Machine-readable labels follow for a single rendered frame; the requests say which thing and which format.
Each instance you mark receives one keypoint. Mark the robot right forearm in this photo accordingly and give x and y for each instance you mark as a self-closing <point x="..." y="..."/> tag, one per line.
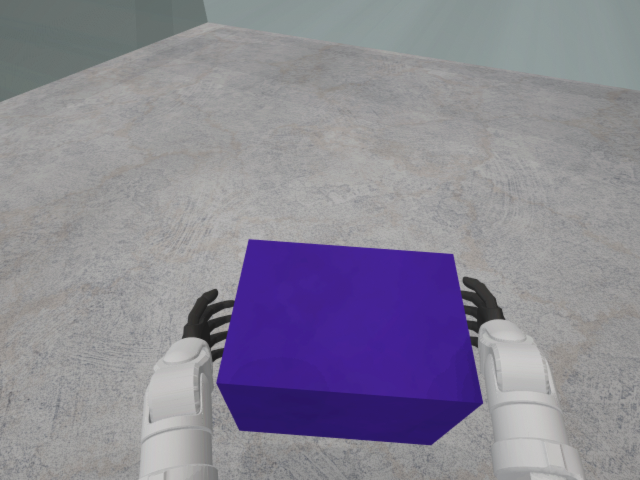
<point x="531" y="441"/>

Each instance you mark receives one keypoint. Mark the right robot hand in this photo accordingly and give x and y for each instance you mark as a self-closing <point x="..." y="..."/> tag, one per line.
<point x="487" y="306"/>

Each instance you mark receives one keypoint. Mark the left robot hand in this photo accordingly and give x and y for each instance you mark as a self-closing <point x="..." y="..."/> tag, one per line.
<point x="198" y="325"/>

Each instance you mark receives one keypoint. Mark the carton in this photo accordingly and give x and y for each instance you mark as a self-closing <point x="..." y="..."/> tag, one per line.
<point x="348" y="342"/>

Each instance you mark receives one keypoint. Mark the robot left forearm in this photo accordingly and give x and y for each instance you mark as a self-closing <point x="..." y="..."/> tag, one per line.
<point x="177" y="415"/>

